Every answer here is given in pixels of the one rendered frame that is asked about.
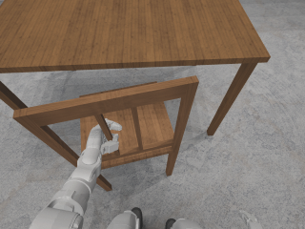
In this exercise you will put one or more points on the robot left foot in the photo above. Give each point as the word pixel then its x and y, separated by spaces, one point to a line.
pixel 138 212

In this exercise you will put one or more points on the chair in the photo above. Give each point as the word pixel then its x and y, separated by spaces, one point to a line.
pixel 146 128

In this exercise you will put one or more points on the robot left forearm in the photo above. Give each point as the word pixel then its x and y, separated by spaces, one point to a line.
pixel 78 188

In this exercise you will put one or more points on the right robot thigh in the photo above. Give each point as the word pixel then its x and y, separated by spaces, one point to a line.
pixel 186 224

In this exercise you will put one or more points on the table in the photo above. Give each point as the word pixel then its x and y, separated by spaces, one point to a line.
pixel 78 35

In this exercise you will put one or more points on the robot left upper arm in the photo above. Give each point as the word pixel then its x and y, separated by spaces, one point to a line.
pixel 53 218

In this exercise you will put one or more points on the robot left hand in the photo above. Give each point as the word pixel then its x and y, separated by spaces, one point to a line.
pixel 97 139

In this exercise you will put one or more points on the robot right hand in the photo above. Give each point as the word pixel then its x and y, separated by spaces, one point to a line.
pixel 250 220

